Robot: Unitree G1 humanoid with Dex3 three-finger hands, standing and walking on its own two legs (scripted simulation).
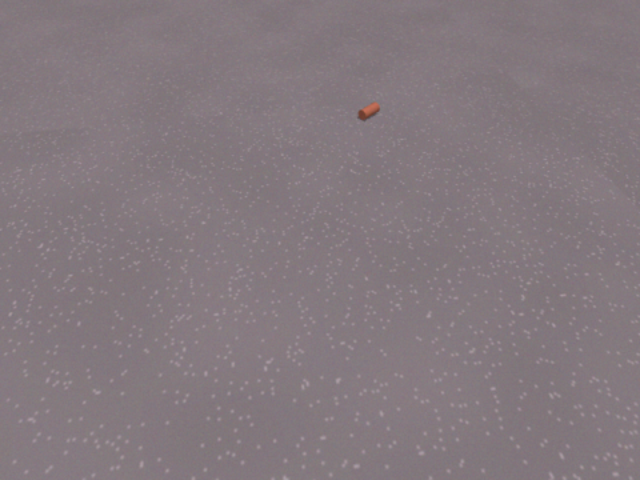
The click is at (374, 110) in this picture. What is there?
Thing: lying can
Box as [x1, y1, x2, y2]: [358, 102, 379, 119]
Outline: 378,104 374,102 361,109 358,112 360,118 364,119 376,112 379,109
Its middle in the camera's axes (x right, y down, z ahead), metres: +0.29 -0.73 +2.20
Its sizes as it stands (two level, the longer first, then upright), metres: 0.119 0.057 0.057
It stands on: the floor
